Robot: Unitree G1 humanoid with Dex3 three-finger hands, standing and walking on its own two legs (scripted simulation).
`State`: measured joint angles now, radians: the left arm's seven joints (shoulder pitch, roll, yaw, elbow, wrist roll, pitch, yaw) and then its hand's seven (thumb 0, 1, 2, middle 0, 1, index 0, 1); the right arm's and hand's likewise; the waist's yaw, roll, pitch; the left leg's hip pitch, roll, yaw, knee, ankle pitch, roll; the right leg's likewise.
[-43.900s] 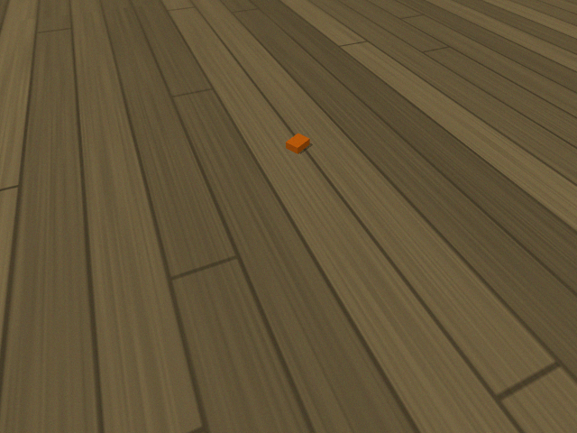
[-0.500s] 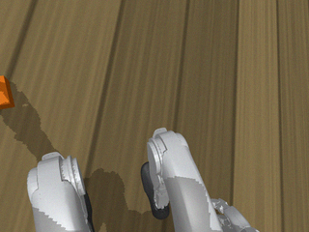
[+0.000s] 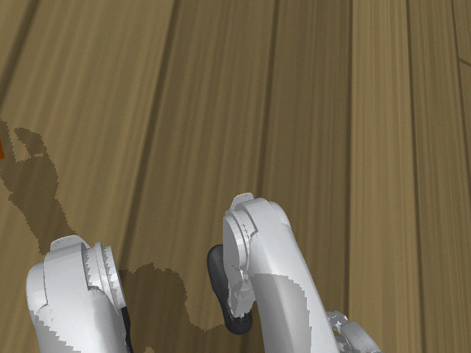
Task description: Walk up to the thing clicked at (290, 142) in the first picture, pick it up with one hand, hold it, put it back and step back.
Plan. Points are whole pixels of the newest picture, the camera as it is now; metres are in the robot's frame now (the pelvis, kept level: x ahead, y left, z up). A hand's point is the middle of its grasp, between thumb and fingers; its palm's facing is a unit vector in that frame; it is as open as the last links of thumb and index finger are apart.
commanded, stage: home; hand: left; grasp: from above
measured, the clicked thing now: out of the picture +0.52 +0.37 -0.30
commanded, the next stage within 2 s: none
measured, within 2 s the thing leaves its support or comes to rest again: neither
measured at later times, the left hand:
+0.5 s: hand out of the picture +0.42 +0.37 -0.02, palm faces -0.23 -0.52 -0.82, open 9.3 cm
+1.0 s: hand out of the picture +0.27 +0.27 +0.19, palm faces +0.15 -0.92 -0.36, open 7.4 cm
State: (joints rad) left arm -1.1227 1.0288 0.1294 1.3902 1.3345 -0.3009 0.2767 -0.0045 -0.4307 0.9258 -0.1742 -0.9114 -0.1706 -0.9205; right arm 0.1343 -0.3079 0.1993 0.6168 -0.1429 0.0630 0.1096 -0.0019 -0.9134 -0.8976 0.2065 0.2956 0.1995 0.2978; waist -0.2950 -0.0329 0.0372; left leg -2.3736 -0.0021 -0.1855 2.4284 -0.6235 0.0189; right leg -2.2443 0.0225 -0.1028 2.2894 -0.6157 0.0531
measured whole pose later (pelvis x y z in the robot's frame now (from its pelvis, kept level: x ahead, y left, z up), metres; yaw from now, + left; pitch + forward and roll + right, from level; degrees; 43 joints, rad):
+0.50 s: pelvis +0.01 +0.00 +0.09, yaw +4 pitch +36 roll -10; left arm -0.59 0.75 0.22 0.69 0.67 -0.06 -0.06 0.00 0.54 0.80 -0.20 -0.34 -0.20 -0.35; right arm 0.18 -0.30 0.03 0.61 -0.03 0.11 0.08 0.00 -0.91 -0.90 0.21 0.30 0.20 0.30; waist -0.14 0.02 -0.12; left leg -2.14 0.01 -0.13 2.16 -0.67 0.01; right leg -2.04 0.00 -0.07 2.06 -0.66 0.06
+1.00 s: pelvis +0.04 +0.00 +0.28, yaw +10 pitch +24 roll -5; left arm 0.01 0.36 0.12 0.28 0.04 0.32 0.04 0.01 0.89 0.89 -0.20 -0.30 -0.20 -0.30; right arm 0.14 -0.23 0.04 0.56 0.05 -0.07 -0.06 0.01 -0.91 -0.90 0.21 0.30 0.20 0.30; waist -0.07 0.03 -0.17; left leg -1.35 0.03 -0.08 1.51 -0.58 -0.01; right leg -1.28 -0.01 -0.05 1.44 -0.56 0.03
